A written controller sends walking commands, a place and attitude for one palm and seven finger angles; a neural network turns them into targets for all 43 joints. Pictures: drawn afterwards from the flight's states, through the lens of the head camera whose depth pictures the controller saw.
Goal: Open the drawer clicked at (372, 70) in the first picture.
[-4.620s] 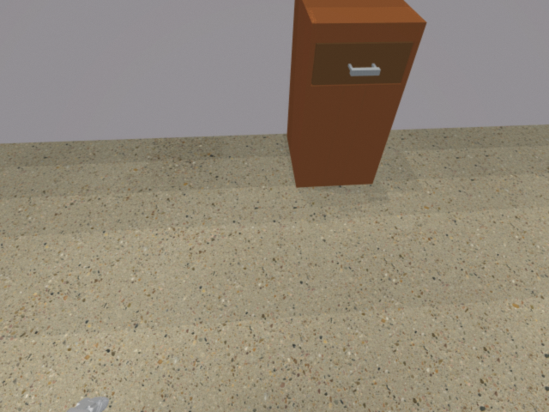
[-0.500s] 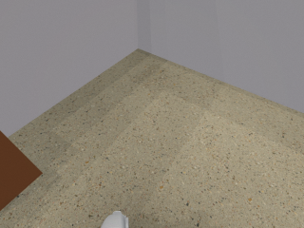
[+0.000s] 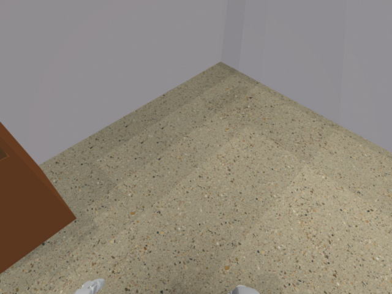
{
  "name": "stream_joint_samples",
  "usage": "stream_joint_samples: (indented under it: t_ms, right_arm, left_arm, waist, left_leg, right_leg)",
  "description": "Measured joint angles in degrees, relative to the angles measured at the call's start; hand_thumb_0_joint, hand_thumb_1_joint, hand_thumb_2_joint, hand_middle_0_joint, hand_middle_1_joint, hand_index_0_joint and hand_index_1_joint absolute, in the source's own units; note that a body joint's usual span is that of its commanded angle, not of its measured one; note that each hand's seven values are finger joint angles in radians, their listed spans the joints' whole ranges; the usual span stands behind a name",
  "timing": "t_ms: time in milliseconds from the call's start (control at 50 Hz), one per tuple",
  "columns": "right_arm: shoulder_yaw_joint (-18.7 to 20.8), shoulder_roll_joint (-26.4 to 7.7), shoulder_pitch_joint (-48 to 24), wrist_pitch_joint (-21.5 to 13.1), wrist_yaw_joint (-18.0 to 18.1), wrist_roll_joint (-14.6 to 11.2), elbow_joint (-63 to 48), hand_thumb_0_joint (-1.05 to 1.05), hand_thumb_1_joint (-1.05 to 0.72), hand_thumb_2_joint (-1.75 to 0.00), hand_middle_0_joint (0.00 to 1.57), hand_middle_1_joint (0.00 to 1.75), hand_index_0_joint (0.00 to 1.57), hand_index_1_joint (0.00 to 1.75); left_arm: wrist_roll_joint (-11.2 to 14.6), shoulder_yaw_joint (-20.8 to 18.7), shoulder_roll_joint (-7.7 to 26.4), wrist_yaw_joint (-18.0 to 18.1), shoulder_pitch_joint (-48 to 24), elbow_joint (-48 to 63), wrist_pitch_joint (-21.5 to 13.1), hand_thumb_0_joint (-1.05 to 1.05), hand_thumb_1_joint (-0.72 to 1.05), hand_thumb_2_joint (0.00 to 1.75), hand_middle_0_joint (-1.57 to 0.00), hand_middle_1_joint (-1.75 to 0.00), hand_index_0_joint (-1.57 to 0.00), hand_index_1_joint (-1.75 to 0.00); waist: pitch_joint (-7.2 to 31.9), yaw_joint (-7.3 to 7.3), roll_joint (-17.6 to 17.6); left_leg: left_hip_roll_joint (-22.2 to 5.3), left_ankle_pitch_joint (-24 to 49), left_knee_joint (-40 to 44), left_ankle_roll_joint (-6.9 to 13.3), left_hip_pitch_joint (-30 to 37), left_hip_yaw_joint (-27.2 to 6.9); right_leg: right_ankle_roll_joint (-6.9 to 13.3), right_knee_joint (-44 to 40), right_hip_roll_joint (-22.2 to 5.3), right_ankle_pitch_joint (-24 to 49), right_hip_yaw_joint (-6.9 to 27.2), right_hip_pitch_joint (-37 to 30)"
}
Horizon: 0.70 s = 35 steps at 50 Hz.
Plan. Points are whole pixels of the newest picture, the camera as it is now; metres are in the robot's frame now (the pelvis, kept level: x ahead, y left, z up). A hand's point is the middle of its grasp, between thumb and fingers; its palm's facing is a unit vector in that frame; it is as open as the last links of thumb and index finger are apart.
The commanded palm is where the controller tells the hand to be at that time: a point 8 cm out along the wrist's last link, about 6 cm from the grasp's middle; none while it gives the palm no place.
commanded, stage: turn to face it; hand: left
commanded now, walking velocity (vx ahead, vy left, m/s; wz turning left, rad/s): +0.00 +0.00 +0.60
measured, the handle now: out of the picture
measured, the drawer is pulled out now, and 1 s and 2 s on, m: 0.00 0.00 0.00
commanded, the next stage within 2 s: take the last steps up to it in 1.14 s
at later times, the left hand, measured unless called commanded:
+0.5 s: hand out of the picture -0.01 +0.16 -0.16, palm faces +0.35 -0.90 -0.27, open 7.3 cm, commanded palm none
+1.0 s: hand out of the picture +0.02 +0.19 -0.15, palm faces +0.57 -0.77 -0.29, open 7.3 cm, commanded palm none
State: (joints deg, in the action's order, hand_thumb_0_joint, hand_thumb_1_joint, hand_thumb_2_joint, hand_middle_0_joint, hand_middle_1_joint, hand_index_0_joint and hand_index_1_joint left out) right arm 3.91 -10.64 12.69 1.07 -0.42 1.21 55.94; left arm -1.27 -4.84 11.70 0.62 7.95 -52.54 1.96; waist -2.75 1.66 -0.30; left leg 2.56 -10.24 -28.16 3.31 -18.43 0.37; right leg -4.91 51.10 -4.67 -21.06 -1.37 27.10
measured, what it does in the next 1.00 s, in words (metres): steps on the spot, turning left: right foot, then left foot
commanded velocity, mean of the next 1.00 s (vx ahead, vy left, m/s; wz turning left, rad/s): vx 0.00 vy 0.00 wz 0.53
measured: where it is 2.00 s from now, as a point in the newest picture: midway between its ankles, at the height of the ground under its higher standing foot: outside the picture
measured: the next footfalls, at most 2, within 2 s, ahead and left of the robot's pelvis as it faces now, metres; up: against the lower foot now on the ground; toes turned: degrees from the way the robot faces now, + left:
right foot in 0.10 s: +0.07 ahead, -0.14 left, +0.00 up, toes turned +1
left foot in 0.58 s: +0.00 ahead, +0.09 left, +0.00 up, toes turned +31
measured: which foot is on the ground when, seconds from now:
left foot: down 0.00-0.10, up 0.12-0.56, down 0.58-1.00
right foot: up 0.00-0.08, down 0.10-0.58, up 0.60-0.98, down 1.00-1.00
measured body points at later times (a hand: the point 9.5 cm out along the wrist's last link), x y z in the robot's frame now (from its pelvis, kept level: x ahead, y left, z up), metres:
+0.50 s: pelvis +0.02 -0.04 +0.00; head +0.08 -0.04 +0.45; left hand -0.03 +0.21 -0.14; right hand +0.20 -0.26 -0.15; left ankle -0.04 +0.09 -0.69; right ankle +0.03 -0.14 -0.74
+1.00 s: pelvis +0.04 -0.05 -0.01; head +0.08 -0.05 +0.44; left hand -0.01 +0.23 -0.13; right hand +0.25 -0.21 -0.16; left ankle -0.04 +0.07 -0.74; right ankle +0.11 -0.13 -0.74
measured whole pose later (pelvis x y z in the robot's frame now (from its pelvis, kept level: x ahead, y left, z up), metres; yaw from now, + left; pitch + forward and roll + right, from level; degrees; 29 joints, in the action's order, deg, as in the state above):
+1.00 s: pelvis +0.04 -0.05 -0.01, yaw +35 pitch +0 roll +1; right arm 3.6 -13.0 10.1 2.7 -0.8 0.8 52.2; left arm -0.6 -2.9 12.9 0.4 8.2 -48.8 1.5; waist -4.3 1.1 1.3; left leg 1.8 -17.1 -33.4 -1.4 -16.1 -4.5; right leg -3.7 35.2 -2.5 -17.1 -3.0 17.5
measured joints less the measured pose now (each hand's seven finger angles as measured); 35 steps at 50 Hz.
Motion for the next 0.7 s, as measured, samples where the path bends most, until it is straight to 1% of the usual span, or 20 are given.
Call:
stream_joint_samples:
  t_ms: [60, 100, 120, 140, 160, 180, 220, 260, 300, 360, 440, 500, 540, 560, 580, 600, 620, 640, 660, 700]
  right_arm:
    - [0.52, -0.61, 0.33, 0.61, -0.06, 0.09, -0.8, 0.0, -0.91, -0.9, 0.2, 0.3, 0.21, 0.3]
    - [0.93, -1.14, 0.72, 0.98, -0.11, -0.16, -1.39, 0.0, -0.91, -0.9, 0.2, 0.3, 0.21, 0.3]
    - [1.24, -1.71, 0.64, 1.15, -0.16, -0.42, -1.54, 0.0, -0.91, -0.9, 0.2, 0.3, 0.21, 0.3]
    - [1.59, -2.15, 0.53, 1.39, -0.13, -0.48, -1.68, 0.0, -0.91, -0.9, 0.2, 0.3, 0.2, 0.3]
    - [1.8, -2.42, 0.51, 1.72, -0.11, -0.37, -1.77, 0.0, -0.91, -0.9, 0.2, 0.3, 0.2, 0.3]
    - [1.98, -2.67, 0.44, 2.09, -0.19, -0.27, -1.82, 0.0, -0.91, -0.9, 0.2, 0.3, 0.2, 0.3]
    - [2.21, -3.25, 0.13, 2.57, -0.51, -0.15, -2.05, 0.0, -0.91, -0.9, 0.2, 0.3, 0.2, 0.3]
    - [2.21, -3.73, -0.26, 2.71, -0.79, -0.11, -2.26, 0.0, -0.91, -0.9, 0.2, 0.3, 0.2, 0.3]
    - [2.09, -4.05, -0.75, 3.0, -0.96, -0.14, -2.31, 0.0, -0.91, -0.9, 0.2, 0.3, 0.2, 0.3]
    - [1.86, -4.45, -1.91, 3.6, -1.06, -0.17, -2.15, 0.0, -0.91, -0.9, 0.2, 0.3, 0.2, 0.3]
    - [1.31, -4.72, -4.38, 3.98, -1.19, -0.34, -2.16, 0.0, -0.91, -0.9, 0.2, 0.3, 0.2, 0.3]
    - [0.71, -4.51, -6.36, 3.66, -1.31, -0.56, -2.83, 0.0, -0.91, -0.9, 0.19, 0.3, 0.2, 0.3]
    - [0.3, -4.24, -7.44, 3.17, -1.36, -0.65, -3.63, 0.0, -0.91, -0.9, 0.19, 0.3, 0.2, 0.3]
    - [0.09, -4.14, -7.79, 2.81, -1.41, -0.61, -4.13, 0.0, -0.91, -0.9, 0.19, 0.3, 0.2, 0.3]
    - [-0.14, -4.24, -7.95, 2.27, -1.54, -0.53, -4.78, 0.0, -0.91, -0.9, 0.2, 0.3, 0.2, 0.3]
    - [-0.16, -3.95, -8.3, 1.6, -1.53, -0.44, -5.24, 0.0, -0.91, -0.9, 0.2, 0.3, 0.2, 0.3]
    - [-0.34, -3.58, -8.55, 1.03, -1.48, -0.57, -5.58, 0.0, -0.91, -0.9, 0.2, 0.3, 0.2, 0.3]
    - [-0.61, -3.33, -8.51, 0.53, -1.32, -0.71, -5.81, 0.0, -0.91, -0.9, 0.2, 0.3, 0.2, 0.3]
    - [-0.78, -3.17, -8.25, 0.23, -1.03, -0.74, -5.98, 0.0, -0.91, -0.9, 0.2, 0.3, 0.2, 0.3]
    - [-0.98, -2.94, -7.62, 0.11, -0.44, -0.64, -5.93, 0.0, -0.9, -0.9, 0.2, 0.3, 0.2, 0.3]
  left_arm:
    - [0.27, 0.35, -0.23, 0.05, -0.86, 1.52, -0.19, 0.01, 0.91, 0.9, -0.2, -0.3, -0.2, -0.3]
    - [0.43, 0.82, -0.37, 0.08, -0.8, 2.62, -0.79, 0.01, 0.91, 0.9, -0.2, -0.3, -0.2, -0.3]
    - [0.22, 1.04, -0.82, 0.23, -0.83, 2.87, -1.29, 0.01, 0.91, 0.9, -0.2, -0.3, -0.2, -0.3]
    - [0.04, 1.51, -1.16, 0.28, -0.74, 3.15, -1.5, 0.01, 0.91, 0.9, -0.2, -0.3, -0.2, -0.3]
    - [-0.04, 1.9, -1.35, 0.27, -0.46, 3.42, -1.63, 0.01, 0.91, 0.9, -0.2, -0.3, -0.2, -0.3]
    - [-0.05, 2.17, -1.51, 0.3, -0.04, 3.63, -1.69, 0.01, 0.91, 0.9, -0.2, -0.3, -0.2, -0.3]
    - [-0.05, 2.48, -1.85, 0.43, 0.8, 3.71, -1.57, 0.01, 0.91, 0.9, -0.2, -0.3, -0.21, -0.3]
    - [-0.05, 2.7, -2.08, 0.45, 1.46, 3.41, -1.61, 0.01, 0.91, 0.9, -0.2, -0.3, -0.21, -0.3]
    - [-0.08, 2.86, -2.19, 0.42, 2.12, 3.07, -1.71, 0.01, 0.91, 0.9, -0.2, -0.3, -0.21, -0.3]
    - [-0.22, 3.06, -2.24, 0.28, 3.27, 2.53, -1.7, 0.01, 0.91, 0.9, -0.2, -0.3, -0.21, -0.3]
    - [-0.47, 2.98, -1.62, 0.11, 5.12, 1.54, -1.31, 0.01, 0.91, 0.9, -0.2, -0.3, -0.21, -0.3]
    - [-0.61, 2.48, -0.36, 0.0, 6.38, 0.65, -0.78, 0.01, 0.91, 0.9, -0.2, -0.3, -0.21, -0.3]
    - [-0.62, 1.96, 0.79, -0.06, 7.17, 0.08, -0.43, 0.01, 0.91, 0.9, -0.2, -0.3, -0.21, -0.3]
    - [-0.51, 1.65, 1.43, -0.11, 7.65, -0.17, -0.27, 0.01, 0.91, 0.9, -0.2, -0.3, -0.21, -0.3]
    - [-0.28, 1.34, 2.05, -0.21, 8.4, -0.25, -0.1, 0.01, 0.91, 0.9, -0.2, -0.3, -0.21, -0.3]
    - [-0.03, 0.95, 2.93, -0.34, 8.51, -0.58, 0.27, 0.01, 0.91, 0.9, -0.2, -0.3, -0.21, -0.3]
    - [0.0, 0.65, 3.77, -0.29, 8.22, -0.92, 0.98, 0.01, 0.91, 0.9, -0.2, -0.3, -0.21, -0.3]
    - [-0.02, 0.41, 4.33, -0.08, 7.81, -1.26, 1.7, 0.01, 0.91, 0.9, -0.2, -0.3, -0.21, -0.3]
    - [0.04, 0.2, 4.63, 0.08, 7.28, -1.56, 2.2, 0.01, 0.91, 0.9, -0.2, -0.3, -0.21, -0.3]
    - [0.16, -0.08, 4.86, -0.01, 6.07, -1.52, 2.44, 0.01, 0.91, 0.9, -0.2, -0.3, -0.2, -0.3]
  waist:
    - [0.21, 0.81, 0.98]
    - [0.53, 0.93, 1.45]
    - [0.32, 0.8, 2.49]
    - [0.05, 0.96, 3.21]
    - [-0.04, 1.04, 3.23]
    - [-0.09, 0.97, 3.02]
    - [-0.37, 0.94, 2.77]
    - [-0.9, 0.95, 2.47]
    - [-1.46, 0.76, 1.96]
    - [-2.34, 0.11, 1.4]
    - [-3.4, -1.22, 0.76]
    - [-3.95, -2.39, -0.03]
    - [-4.05, -3.08, -0.68]
    - [-3.94, -3.27, -1.01]
    - [-3.52, -3.48, -1.16]
    - [-3.53, -3.54, -2.03]
    - [-3.79, -3.82, -2.87]
    - [-3.83, -3.98, -3.16]
    - [-3.7, -3.92, -3.04]
    - [-3.46, -3.7, -2.59]
  left_leg:
    - [0.28, -0.83, -1.49, -1.13, -0.85, -2.03]
    - [0.82, -1.93, -3.69, -2.14, -2.06, -3.36]
    - [0.45, -3.23, -6.09, -2.6, -3.07, -4.15]
    - [0.36, -8.07, -10.52, -3.38, -4.58, -4.39]
    - [0.59, -12.42, -16.29, -4.06, -6.39, -3.95]
    - [0.61, -14.45, -22.45, -4.66, -8.16, -3.26]
    - [-0.36, -13.77, -32.51, -5.76, -10.81, -1.84]
    - [-1.84, -11.96, -37.71, -6.84, -11.9, -0.93]
    - [-3.16, -11.35, -38.95, -7.69, -11.76, -0.42]
    - [-4.66, -11.96, -36.47, -8.41, -10.38, 0.12]
    - [-5.57, -13.44, -29.08, -8.31, -7.39, 1.51]
    - [-5.57, -14.07, -21.26, -7.51, -4.25, 3.45]
    - [-5.23, -13.06, -15.21, -6.77, -1.65, 4.89]
    - [-4.98, -10.98, -11.23, -6.34, 0.07, 5.66]
    - [-4.83, -7.27, -6.71, -5.2, 2.11, 6.24]
    - [-4.16, -7.57, -6.42, -3.47, 2.09, 6.28]
    - [-3.62, -8.71, -7.68, -2.46, 1.63, 6.07]
    - [-3.4, -9.56, -8.35, -1.96, 1.47, 5.6]
    - [-3.3, -9.82, -8.24, -1.75, 1.59, 4.86]
    - [-2.96, -8.83, -6.38, -1.95, 2.43, 3.3]
  right_leg:
    - [0.45, -7.64, 1.85, -0.56, -0.28, -4.27]
    - [0.94, -16.34, 2.69, 3.23, -0.8, -8.83]
    - [2.57, -17.95, 3.31, 4.37, -1.65, -9.73]
    - [4.22, -17.6, 3.4, 4.24, -2.72, -9.96]
    - [5.44, -17.34, 2.9, 3.76, -3.65, -10.29]
    - [6.2, -17.68, 2.32, 3.47, -4.43, -10.89]
    - [6.76, -19.39, 1.41, 3.65, -5.92, -12.4]
    - [6.84, -20.92, 0.56, 4.09, -7.45, -13.71]
    - [6.86, -21.8, -0.36, 4.2, -8.91, -14.63]
    - [6.76, -22.18, -1.66, 3.9, -11.15, -15.44]
    - [6.24, -21.24, -3.24, 3.01, -13.81, -15.52]
    - [5.52, -19.42, -4.45, 1.87, -15.69, -15.01]
    - [4.83, -17.48, -5.33, 0.73, -16.99, -14.48]
    - [4.36, -16.03, -5.86, -0.11, -17.66, -14.09]
    - [3.84, -13.56, -6.41, -1.27, -18.08, -13.16]
    - [2.84, -9.04, -7.04, -3.39, -16.54, -11.36]
    - [1.93, -3.52, -6.7, -6.99, -13.42, -9.15]
    - [1.25, 1.76, -5.66, -9.59, -10.44, -7.03]
    - [0.72, 6.22, -4.55, -10.49, -8.14, -5.17]
    - [-0.04, 11.84, -3.09, -8.58, -5.04, -2.29]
